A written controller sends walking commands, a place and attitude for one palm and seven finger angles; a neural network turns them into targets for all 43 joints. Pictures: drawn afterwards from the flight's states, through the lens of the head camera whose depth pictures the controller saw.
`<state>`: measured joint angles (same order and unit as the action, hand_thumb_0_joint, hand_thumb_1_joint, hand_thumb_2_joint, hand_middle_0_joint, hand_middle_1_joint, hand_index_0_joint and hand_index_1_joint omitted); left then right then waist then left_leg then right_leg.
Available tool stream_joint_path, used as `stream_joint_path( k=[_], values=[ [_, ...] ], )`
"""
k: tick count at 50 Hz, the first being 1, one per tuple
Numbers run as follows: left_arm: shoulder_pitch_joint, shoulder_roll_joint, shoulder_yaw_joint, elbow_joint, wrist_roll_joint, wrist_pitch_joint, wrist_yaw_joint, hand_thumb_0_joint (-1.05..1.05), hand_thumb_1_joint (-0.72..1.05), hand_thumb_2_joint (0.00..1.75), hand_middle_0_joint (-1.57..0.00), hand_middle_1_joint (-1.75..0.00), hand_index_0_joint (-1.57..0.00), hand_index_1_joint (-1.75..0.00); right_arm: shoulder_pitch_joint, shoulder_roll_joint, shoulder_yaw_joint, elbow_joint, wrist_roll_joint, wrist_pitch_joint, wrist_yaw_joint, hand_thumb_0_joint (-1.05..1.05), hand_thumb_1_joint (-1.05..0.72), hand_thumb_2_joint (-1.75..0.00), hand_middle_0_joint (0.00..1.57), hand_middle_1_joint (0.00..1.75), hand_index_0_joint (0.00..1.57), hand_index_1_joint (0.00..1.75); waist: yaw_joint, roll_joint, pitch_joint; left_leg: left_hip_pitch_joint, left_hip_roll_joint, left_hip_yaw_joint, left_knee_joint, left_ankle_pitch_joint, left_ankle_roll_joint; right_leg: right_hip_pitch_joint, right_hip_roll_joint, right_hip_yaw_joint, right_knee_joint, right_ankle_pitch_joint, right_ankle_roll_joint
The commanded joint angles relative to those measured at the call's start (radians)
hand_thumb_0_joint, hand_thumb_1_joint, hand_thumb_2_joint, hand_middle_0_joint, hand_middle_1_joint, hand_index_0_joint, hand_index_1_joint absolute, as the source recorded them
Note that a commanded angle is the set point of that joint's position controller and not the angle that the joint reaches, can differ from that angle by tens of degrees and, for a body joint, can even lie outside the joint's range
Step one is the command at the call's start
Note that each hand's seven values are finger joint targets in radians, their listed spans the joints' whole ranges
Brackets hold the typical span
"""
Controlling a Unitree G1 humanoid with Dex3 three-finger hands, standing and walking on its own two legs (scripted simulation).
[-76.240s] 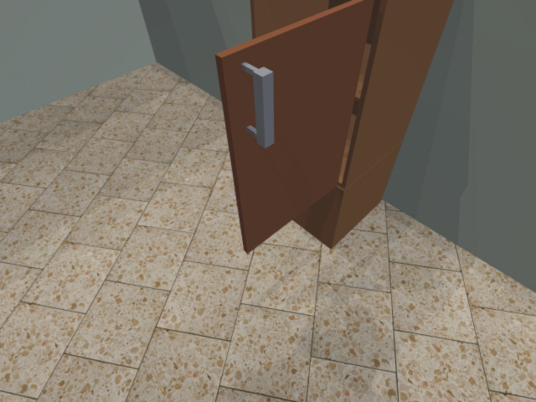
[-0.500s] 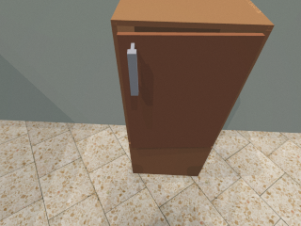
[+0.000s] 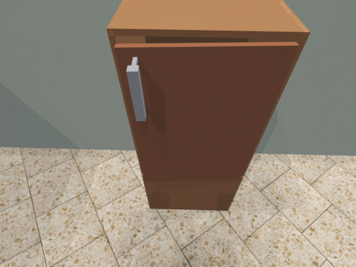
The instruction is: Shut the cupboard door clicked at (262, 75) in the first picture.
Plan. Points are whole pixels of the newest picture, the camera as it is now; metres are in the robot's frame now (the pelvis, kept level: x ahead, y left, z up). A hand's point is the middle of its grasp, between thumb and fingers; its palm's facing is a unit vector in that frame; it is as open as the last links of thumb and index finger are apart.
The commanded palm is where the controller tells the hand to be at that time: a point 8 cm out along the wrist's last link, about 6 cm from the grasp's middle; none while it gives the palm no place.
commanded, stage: come to a stop and stand still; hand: left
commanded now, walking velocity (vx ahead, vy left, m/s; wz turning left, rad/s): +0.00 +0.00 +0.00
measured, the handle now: (138, 90) +0.48 +0.13 +0.15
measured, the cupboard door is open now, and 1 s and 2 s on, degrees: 4 4 4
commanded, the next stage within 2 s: look again from close up in 0.30 s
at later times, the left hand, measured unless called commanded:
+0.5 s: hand out of the picture +0.03 +0.17 -0.17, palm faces +0.01 -0.97 -0.23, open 7.3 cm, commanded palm none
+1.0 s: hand out of the picture +0.02 +0.16 -0.17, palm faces +0.02 -0.97 -0.22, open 7.3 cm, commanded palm +0.10 +0.21 -0.08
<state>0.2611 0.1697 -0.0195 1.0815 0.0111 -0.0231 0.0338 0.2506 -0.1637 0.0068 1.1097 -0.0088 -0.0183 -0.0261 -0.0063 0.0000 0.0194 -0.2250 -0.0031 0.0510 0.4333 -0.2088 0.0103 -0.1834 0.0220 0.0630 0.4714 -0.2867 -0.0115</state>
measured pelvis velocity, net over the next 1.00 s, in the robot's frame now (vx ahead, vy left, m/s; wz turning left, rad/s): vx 0.01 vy -0.02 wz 0.01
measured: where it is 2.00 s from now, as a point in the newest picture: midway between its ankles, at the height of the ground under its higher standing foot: outside the picture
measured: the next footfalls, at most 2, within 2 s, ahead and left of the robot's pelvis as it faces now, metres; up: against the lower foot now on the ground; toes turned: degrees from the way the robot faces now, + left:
none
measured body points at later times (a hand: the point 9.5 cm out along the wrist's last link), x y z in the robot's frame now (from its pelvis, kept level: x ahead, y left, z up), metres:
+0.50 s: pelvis +0.01 -0.02 +0.00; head +0.02 -0.02 +0.45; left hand +0.03 +0.22 -0.15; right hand +0.05 -0.25 -0.16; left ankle +0.01 +0.11 -0.74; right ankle -0.02 -0.11 -0.74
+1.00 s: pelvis +0.01 -0.02 +0.00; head +0.02 -0.03 +0.45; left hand +0.02 +0.21 -0.15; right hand +0.04 -0.26 -0.16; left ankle +0.01 +0.11 -0.74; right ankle -0.02 -0.11 -0.74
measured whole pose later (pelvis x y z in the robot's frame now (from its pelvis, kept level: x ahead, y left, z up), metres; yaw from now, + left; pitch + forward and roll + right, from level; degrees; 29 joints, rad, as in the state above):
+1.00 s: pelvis +0.01 -0.02 +0.00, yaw +1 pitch -1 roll +1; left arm 0.27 0.19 -0.01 1.09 0.01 -0.02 0.02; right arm 0.22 -0.19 0.01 1.13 -0.01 -0.01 -0.03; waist 0.00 0.00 0.02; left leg -0.17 0.03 0.02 0.39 -0.20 -0.03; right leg -0.12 0.05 0.04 0.42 -0.28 -0.05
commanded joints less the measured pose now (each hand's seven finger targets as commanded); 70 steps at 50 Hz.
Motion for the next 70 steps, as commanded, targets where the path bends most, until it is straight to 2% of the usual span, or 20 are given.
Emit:
stream_joint_path(
  k=[1, 8, 49, 50, 51, 52, 53, 54, 55, 56, 57, 58, 59, 61, 63, 64, 65, 67, 68, 70],
  values=[
    [0.062, 0.111, 0.023, -0.027, -0.001, -0.008, 0.003, 0.00, 0.90, 0.90, -0.20, -0.30, -0.20, -0.30, 0.034, -0.108, -0.020, -0.034, 0.000, -0.019, -0.004, 0.00, -0.90, -0.90, 0.20, 0.30, 0.20, 0.30, 0.009, -0.022, 0.007, 0.056, 0.096, -0.099, -0.063, 0.126, 0.019, -0.052, -0.101, 0.088, -0.096, 0.188, -0.027],
    [0.057, 0.128, 0.030, -0.032, 0.001, -0.012, 0.004, 0.00, 0.90, 0.90, -0.20, -0.30, -0.20, -0.30, 0.017, -0.121, -0.022, -0.035, 0.000, -0.021, -0.007, 0.00, -0.90, -0.90, 0.20, 0.30, 0.20, 0.30, 0.011, -0.019, -0.005, 0.084, 0.102, -0.088, -0.048, 0.191, 0.018, -0.028, -0.104, 0.084, -0.087, 0.288, -0.030],
    [0.052, 0.144, 0.032, -0.018, -0.001, -0.011, -0.002, 0.00, 0.90, 0.90, -0.20, -0.30, -0.20, -0.30, -0.003, -0.140, -0.014, -0.016, -0.003, -0.010, -0.008, 0.00, -0.90, -0.90, 0.20, 0.30, 0.20, 0.30, 0.014, -0.021, 0.031, 0.084, 0.101, -0.093, -0.080, 0.129, 0.003, -0.018, -0.103, 0.087, -0.151, 0.218, -0.032],
    [0.162, 0.118, 0.036, 0.017, 0.010, -0.035, 0.043, 0.00, 0.90, 0.90, -0.20, -0.30, -0.20, -0.30, -0.095, -0.131, -0.023, -0.086, 0.010, -0.013, 0.001, 0.00, -0.90, -0.90, 0.20, 0.30, 0.20, 0.30, 0.050, -0.011, 0.065, -0.003, 0.092, -0.036, 0.164, 0.063, -0.025, -0.019, -0.193, 0.165, -0.159, 0.608, 0.047],
    [-0.702, 0.730, 0.467, -1.558, -0.144, -0.326, 0.025, 0.00, 0.90, 0.90, -0.20, -0.30, -0.20, -0.30, 0.057, -0.317, -0.067, -0.376, 0.010, -0.195, -0.112, 0.00, -0.90, -0.90, 0.20, 0.30, 0.20, 0.30, -0.115, 0.006, -0.362, 0.378, 0.054, -0.051, 0.103, 0.287, 0.048, -0.012, -0.101, 0.043, 0.043, 0.615, 0.022],
    [-0.083, 0.211, 0.079, -1.286, -0.144, -0.251, 0.033, 0.00, 0.90, 0.90, -0.22, -0.32, -0.22, -0.32, -0.067, -0.195, -0.031, -0.375, 0.042, -0.248, -0.108, 0.00, -0.90, -0.90, 0.20, 0.30, 0.20, 0.30, -0.014, 0.405, -0.539, 0.371, 0.018, -0.004, 0.085, 0.464, 0.043, -0.025, -0.027, -0.064, 0.116, 0.404, -0.006],
    [0.154, 0.005, 0.022, -1.253, -0.208, -0.121, 0.047, 0.00, 0.90, 0.90, -0.24, -0.34, -0.24, -0.34, -0.076, -0.167, -0.034, -0.415, 0.042, -0.288, -0.095, 0.00, -0.90, -0.90, 0.20, 0.30, 0.20, 0.30, 0.015, 0.351, -0.421, 0.287, 0.046, -0.020, 0.085, 0.558, 0.014, -0.054, -0.022, -0.134, 0.110, 0.261, -0.001],
    [0.075, 0.034, 0.054, -1.105, -0.179, -0.125, 0.061, 0.00, 0.90, 0.90, -0.25, -0.36, -0.25, -0.36, -0.069, -0.166, -0.030, -0.377, 0.054, -0.312, -0.072, 0.00, -0.90, -0.90, 0.20, 0.30, 0.20, 0.30, -0.055, 0.110, -0.153, 0.114, 0.033, -0.052, 0.119, 0.350, 0.013, -0.212, -0.013, -0.138, 0.080, 0.207, 0.013],
    [0.056, 0.049, 0.100, -1.094, -0.191, -0.178, 0.051, 0.00, 0.90, 0.90, -0.27, -0.38, -0.27, -0.38, -0.057, -0.187, -0.059, -0.421, 0.037, -0.322, -0.061, 0.00, -0.90, -0.90, 0.20, 0.30, 0.20, 0.30, -0.065, -0.010, -0.016, -0.028, 0.010, -0.074, 0.137, 0.144, 0.014, -0.297, -0.016, -0.137, 0.057, 0.139, 0.015],
    [0.096, 0.057, 0.127, -0.996, -0.196, -0.241, 0.025, 0.00, 0.90, 0.90, -0.29, -0.40, -0.29, -0.40, -0.071, -0.200, -0.071, -0.435, 0.027, -0.331, -0.052, 0.00, -0.90, -0.90, 0.20, 0.30, 0.20, 0.30, -0.059, -0.137, 0.020, -0.141, 0.003, -0.078, 0.189, 0.021, 0.011, -0.382, -0.024, -0.132, 0.081, 0.029, 0.021],
    [0.182, 0.011, 0.126, -0.926, -0.213, -0.321, -0.018, 0.00, 0.90, 0.90, -0.31, -0.42, -0.31, -0.42, -0.092, -0.187, -0.076, -0.462, 0.014, -0.339, -0.039, 0.00, -0.90, -0.90, 0.20, 0.30, 0.20, 0.30, -0.025, -0.218, 0.023, -0.242, -0.003, -0.085, 0.247, -0.051, 0.003, -0.444, -0.025, -0.124, 0.132, -0.062, 0.023],
    [0.291, -0.008, 0.129, -0.886, -0.224, -0.401, -0.075, 0.00, 0.90, 0.90, -0.33, -0.44, -0.33, -0.44, -0.110, -0.178, -0.082, -0.503, 0.016, -0.352, -0.021, 0.00, -0.90, -0.90, 0.20, 0.30, 0.20, 0.30, 0.029, -0.188, -0.020, -0.305, -0.021, -0.078, 0.305, -0.049, -0.005, -0.441, -0.035, -0.093, 0.196, -0.046, 0.011],
    [0.331, -0.003, 0.146, -0.878, -0.243, -0.486, -0.135, 0.00, 0.90, 0.90, -0.35, -0.46, -0.35, -0.46, -0.118, -0.176, -0.083, -0.520, 0.004, -0.353, -0.002, 0.00, -0.90, -0.90, 0.20, 0.30, 0.20, 0.30, 0.052, -0.223, -0.089, -0.379, -0.024, -0.073, 0.367, -0.071, -0.019, -0.464, -0.043, -0.077, 0.265, -0.047, 0.011],
    [0.352, 0.032, 0.166, -0.896, -0.271, -0.639, -0.282, 0.00, 0.90, 0.90, -0.38, -0.50, -0.38, -0.50, -0.128, -0.185, -0.095, -0.570, 0.000, -0.339, 0.021, 0.00, -0.90, -0.90, 0.20, 0.30, 0.20, 0.30, 0.064, -0.226, -0.155, -0.500, -0.031, -0.065, 0.477, -0.103, -0.029, -0.489, -0.051, -0.026, 0.373, -0.035, 0.006],
    [0.437, 0.111, 0.243, -0.940, -0.288, -0.609, -0.343, 0.00, 0.90, 0.90, -0.42, -0.54, -0.42, -0.54, -0.137, -0.186, -0.105, -0.656, 0.019, -0.311, 0.027, 0.00, -0.90, -0.90, 0.20, 0.30, 0.20, 0.30, 0.112, -0.092, -0.229, -0.517, -0.042, -0.029, 0.508, -0.099, -0.013, -0.430, -0.061, 0.035, 0.381, -0.042, -0.002],
    [0.377, 0.106, 0.209, -1.059, -0.309, -0.557, -0.357, 0.00, 0.90, 0.90, -0.44, -0.56, -0.44, -0.56, -0.157, -0.194, -0.096, -0.715, 0.028, -0.295, 0.023, 0.00, -0.90, -0.90, 0.20, 0.30, 0.20, 0.30, 0.104, -0.028, -0.261, -0.496, -0.047, -0.018, 0.497, -0.117, -0.004, -0.427, -0.058, 0.029, 0.369, -0.106, -0.006],
    [0.328, 0.140, 0.230, -1.149, -0.325, -0.500, -0.348, 0.00, 0.90, 0.90, -0.46, -0.58, -0.46, -0.58, -0.166, -0.192, -0.093, -0.751, 0.038, -0.283, 0.012, 0.00, -0.90, -0.90, 0.20, 0.30, 0.20, 0.30, 0.097, -0.029, -0.264, -0.501, -0.049, -0.013, 0.499, -0.158, 0.001, -0.422, -0.062, 0.058, 0.333, -0.200, 0.000],
    [0.221, 0.151, 0.217, -1.309, -0.320, -0.427, -0.291, 0.00, 0.90, 0.90, -0.49, -0.62, -0.49, -0.62, -0.141, -0.188, -0.080, -0.791, 0.042, -0.265, -0.013, 0.00, -0.90, -0.90, 0.20, 0.30, 0.20, 0.30, 0.055, -0.023, -0.236, -0.464, -0.031, -0.041, 0.488, -0.198, 0.019, -0.489, -0.039, 0.030, 0.302, -0.302, 0.001],
    [0.132, 0.162, 0.209, -1.390, -0.308, -0.427, -0.250, 0.00, 0.90, 0.90, -0.51, -0.64, -0.51, -0.64, -0.120, -0.186, -0.074, -0.790, 0.040, -0.263, -0.023, 0.00, -0.90, -0.90, 0.20, 0.30, 0.20, 0.30, 0.022, -0.051, -0.222, -0.483, -0.020, -0.059, 0.501, -0.239, 0.024, -0.536, -0.032, 0.039, 0.292, -0.363, 0.009],
    [0.052, 0.150, 0.173, -1.533, -0.281, -0.460, -0.192, 0.00, 0.90, 0.90, -0.55, -0.68, -0.55, -0.68, -0.089, -0.181, -0.066, -0.791, 0.033, -0.271, -0.034, 0.00, -0.90, -0.90, 0.20, 0.30, 0.20, 0.30, -0.006, 0.022, -0.217, -0.436, -0.005, -0.085, 0.495, -0.238, 0.030, -0.568, -0.013, 0.003, 0.310, -0.331, -0.005]
  ],
)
